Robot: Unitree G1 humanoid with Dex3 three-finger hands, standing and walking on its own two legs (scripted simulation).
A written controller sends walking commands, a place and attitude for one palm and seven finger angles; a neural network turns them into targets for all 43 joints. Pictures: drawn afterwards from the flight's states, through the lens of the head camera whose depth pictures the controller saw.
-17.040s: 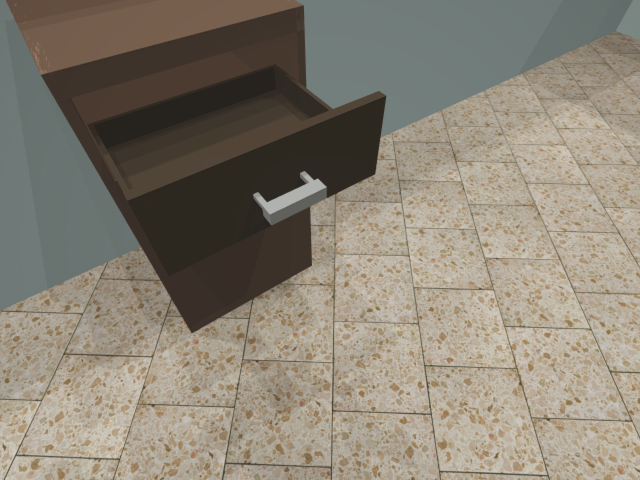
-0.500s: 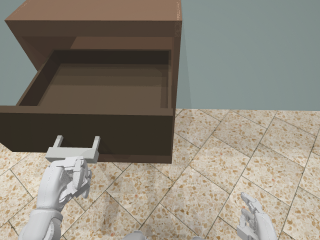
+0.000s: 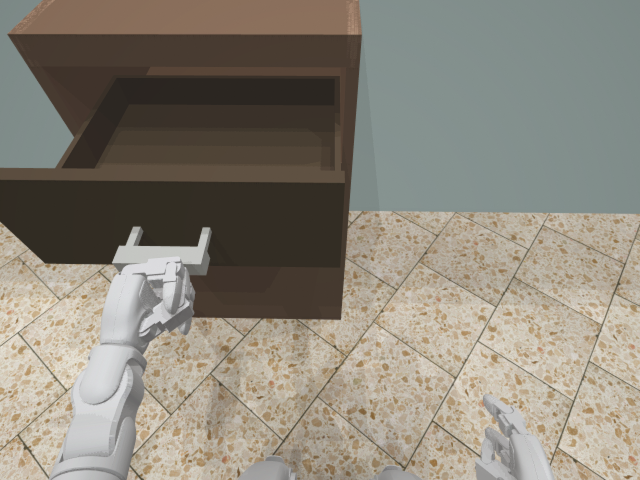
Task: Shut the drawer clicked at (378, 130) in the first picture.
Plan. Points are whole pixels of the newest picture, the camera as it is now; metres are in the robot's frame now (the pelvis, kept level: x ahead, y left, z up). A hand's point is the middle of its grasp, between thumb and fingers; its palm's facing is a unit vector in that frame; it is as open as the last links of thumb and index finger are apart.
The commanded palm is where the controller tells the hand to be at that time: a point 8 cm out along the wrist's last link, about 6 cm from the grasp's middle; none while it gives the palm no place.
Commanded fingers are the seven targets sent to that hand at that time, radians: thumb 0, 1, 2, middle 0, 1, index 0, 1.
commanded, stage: push the drawer shut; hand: left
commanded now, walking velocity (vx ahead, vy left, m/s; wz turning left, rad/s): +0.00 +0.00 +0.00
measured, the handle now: (167, 247) +0.38 +0.22 +0.06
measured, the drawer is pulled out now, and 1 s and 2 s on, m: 0.24 0.11 0.00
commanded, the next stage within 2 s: none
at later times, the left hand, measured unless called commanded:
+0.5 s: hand (195, 264) +0.36 +0.18 +0.06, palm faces +0.01 -1.00 -0.05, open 2.9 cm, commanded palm +0.35 +0.23 +0.07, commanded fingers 0.00 0.90 0.90 -1.40 -1.60 -1.40 -1.60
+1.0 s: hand (208, 222) +0.43 +0.18 +0.06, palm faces +0.02 -1.00 -0.04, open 3.0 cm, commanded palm +0.42 +0.23 +0.07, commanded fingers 0.00 0.90 0.90 -1.40 -1.60 -1.40 -1.60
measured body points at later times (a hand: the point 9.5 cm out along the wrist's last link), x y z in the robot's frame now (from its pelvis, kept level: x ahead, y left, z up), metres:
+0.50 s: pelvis +0.00 +0.00 +0.00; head +0.07 +0.00 +0.45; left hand +0.35 +0.23 +0.06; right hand +0.13 -0.25 -0.11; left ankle +0.02 +0.11 -0.69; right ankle +0.02 -0.10 -0.69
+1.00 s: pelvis +0.00 +0.00 +0.00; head +0.08 +0.00 +0.44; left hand +0.42 +0.23 +0.07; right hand +0.07 -0.26 -0.12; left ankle +0.02 +0.11 -0.69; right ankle +0.02 -0.10 -0.69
